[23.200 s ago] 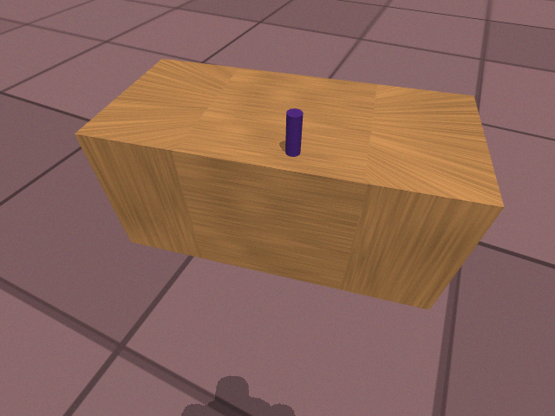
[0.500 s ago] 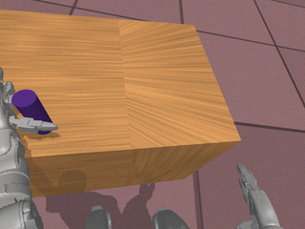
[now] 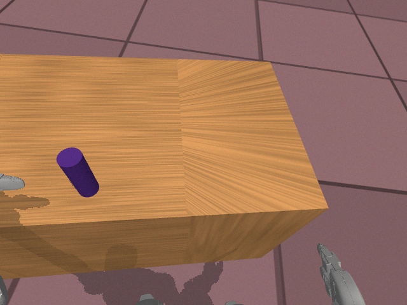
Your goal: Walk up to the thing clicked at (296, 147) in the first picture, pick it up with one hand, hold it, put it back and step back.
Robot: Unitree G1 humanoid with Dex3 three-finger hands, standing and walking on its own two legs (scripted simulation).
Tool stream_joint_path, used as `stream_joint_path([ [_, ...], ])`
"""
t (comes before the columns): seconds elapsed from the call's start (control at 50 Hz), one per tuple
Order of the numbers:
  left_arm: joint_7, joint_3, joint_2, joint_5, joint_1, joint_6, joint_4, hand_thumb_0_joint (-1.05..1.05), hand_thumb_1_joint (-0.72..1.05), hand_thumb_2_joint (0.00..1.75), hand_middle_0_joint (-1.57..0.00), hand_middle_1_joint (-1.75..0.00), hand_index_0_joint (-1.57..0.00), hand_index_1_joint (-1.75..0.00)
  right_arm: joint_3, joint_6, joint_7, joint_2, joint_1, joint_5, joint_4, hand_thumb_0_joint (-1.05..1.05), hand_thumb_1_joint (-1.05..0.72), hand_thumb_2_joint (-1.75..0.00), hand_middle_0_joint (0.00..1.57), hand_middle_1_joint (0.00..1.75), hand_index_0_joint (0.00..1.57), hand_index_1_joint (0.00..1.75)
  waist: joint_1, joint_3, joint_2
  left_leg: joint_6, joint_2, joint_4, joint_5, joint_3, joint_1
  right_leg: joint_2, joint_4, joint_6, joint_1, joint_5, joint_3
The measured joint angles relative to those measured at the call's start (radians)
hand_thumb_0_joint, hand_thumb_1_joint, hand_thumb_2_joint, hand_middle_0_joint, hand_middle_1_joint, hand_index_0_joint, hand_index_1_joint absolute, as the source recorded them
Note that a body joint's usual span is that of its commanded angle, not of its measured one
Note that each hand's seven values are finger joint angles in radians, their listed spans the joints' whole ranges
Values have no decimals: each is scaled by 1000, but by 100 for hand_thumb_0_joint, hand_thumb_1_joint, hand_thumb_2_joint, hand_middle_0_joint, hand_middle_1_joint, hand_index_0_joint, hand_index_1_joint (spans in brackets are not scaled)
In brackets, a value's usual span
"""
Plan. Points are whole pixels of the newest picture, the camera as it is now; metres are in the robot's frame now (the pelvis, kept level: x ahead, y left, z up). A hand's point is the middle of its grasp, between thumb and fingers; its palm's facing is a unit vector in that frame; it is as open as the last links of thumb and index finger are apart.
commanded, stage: sink last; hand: left
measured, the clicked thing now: (80, 174) +0.43 +0.25 -0.05
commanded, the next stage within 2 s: home in 0.88 s
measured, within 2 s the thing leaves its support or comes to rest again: neither
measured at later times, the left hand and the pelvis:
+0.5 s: hand (23, 277) +0.22 +0.27 +0.02, palm faces +0.33 -0.88 -0.35, open 17.3 cm; pelvis +0.02 +0.00 +0.02, yaw +1 degrees
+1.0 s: hand out of the picture +0.16 +0.25 +0.04, palm faces +0.37 -0.83 -0.41, open 17.3 cm; pelvis -0.01 -0.03 +0.01, yaw +2 degrees
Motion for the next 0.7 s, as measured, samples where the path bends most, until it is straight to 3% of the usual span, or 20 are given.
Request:
stream_joint_path([
  [0.08,41,-27,-12,1,64,22,-45,-1,-55,4,-7,-5,-7,-5,9,-4,1,2,9,4,-1,-1,48,-7,5,5,6,5,18,-4,-7,-1,-3,-33,8,-2,40,-2,-40,-1,45,11,-4],
  [0.16,65,-76,-80,-16,197,55,-181,-1,-52,5,-7,-4,-6,-5,11,-19,4,9,24,14,2,-1,46,-7,5,5,6,5,46,-17,2,0,-8,-63,9,1,93,-7,-80,1,101,18,-3],
  [0.34,113,-185,-313,-94,686,119,-766,-1,-47,5,-6,-4,-6,-5,-53,-41,-36,7,53,49,1,-1,45,-7,6,5,6,5,95,-27,24,6,-24,-103,-4,24,220,-26,-111,7,218,5,16],
  [0.44,125,-247,-401,-114,903,140,-994,-1,-47,5,-6,-4,-6,-4,-78,-39,-59,14,65,52,21,-1,47,-7,6,5,6,5,121,-13,18,2,-32,-111,-2,24,254,-34,-98,4,245,-6,14],
  [0.6,129,-298,-471,-128,1131,161,-1216,-1,-49,3,-6,-5,-6,-4,-76,-48,-81,44,70,40,42,-1,49,-6,6,5,6,5,148,5,31,-11,-36,-100,9,9,255,-36,-54,-9,238,-19,1],
  [0.7,120,-323,-489,-129,1194,160,-1280,-1,-49,3,-6,-5,-6,-5,-91,-66,-97,41,70,36,38,-1,49,-5,6,5,6,5,157,6,45,-19,-39,-92,18,3,250,-38,-24,-17,225,-27,-5],
])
